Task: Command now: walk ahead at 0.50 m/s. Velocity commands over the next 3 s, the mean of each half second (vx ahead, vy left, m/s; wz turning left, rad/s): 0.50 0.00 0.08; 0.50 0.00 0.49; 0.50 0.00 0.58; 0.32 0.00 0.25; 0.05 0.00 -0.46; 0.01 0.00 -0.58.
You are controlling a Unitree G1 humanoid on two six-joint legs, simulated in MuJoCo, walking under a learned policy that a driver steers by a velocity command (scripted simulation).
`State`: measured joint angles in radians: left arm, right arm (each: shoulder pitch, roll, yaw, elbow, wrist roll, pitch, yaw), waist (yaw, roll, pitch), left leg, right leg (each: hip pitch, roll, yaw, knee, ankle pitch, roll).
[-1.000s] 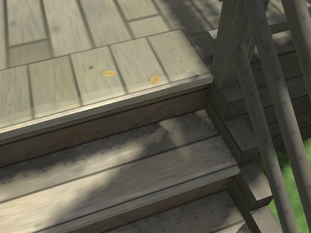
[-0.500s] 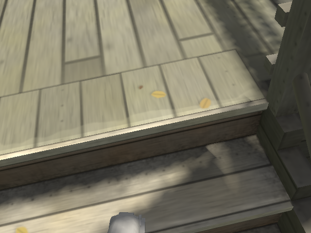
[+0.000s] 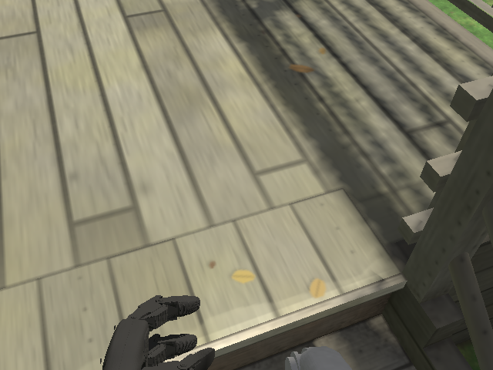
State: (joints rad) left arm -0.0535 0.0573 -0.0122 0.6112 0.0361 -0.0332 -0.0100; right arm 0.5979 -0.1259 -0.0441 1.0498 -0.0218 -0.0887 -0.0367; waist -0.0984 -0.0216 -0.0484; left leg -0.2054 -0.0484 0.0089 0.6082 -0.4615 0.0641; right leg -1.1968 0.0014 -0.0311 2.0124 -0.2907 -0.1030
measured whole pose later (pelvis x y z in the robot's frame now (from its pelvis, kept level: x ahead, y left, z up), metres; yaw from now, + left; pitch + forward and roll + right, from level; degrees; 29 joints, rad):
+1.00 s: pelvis +0.63 +0.03 +0.38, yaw +18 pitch +6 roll +2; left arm 0.09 0.19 -0.01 0.74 0.10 -0.06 -0.04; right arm 0.47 -0.14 0.01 1.07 -0.03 -0.14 0.06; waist -0.03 -0.02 -0.14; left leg -0.30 -0.16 -0.11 0.59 -0.39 0.09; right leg -0.99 -0.11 0.07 1.30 -0.14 -0.03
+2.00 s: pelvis +1.05 +0.25 +0.39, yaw +43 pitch +3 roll +2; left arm 0.13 0.24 0.04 0.80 -0.01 -0.04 0.01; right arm 0.17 -0.21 -0.07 0.77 -0.01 -0.05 -0.01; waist -0.02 -0.04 0.01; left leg -0.24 -0.03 0.08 0.44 -0.25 0.02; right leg -0.64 -0.09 0.02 0.78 -0.12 0.02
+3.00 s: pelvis +1.11 +0.25 +0.39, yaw +8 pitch +2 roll +0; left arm 0.14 0.28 0.08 0.59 -0.02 0.08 -0.01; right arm 0.15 -0.28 -0.08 0.69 0.02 0.02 -0.04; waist -0.02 0.01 0.03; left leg -0.26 0.12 0.16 0.52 -0.28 -0.03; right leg -0.35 -0.03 -0.03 0.67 -0.34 0.04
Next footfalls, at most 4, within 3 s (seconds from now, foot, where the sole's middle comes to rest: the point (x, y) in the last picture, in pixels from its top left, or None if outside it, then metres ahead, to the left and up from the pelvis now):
0.20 right None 0.32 -0.14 -0.57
0.66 left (182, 278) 0.58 0.11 -0.38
1.14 right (234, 160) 0.91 -0.03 -0.38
1.66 left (90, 147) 0.99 0.34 -0.38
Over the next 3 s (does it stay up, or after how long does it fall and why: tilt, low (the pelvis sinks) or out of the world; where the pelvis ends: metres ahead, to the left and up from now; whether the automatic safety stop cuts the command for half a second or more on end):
stays up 1.11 0.25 0.39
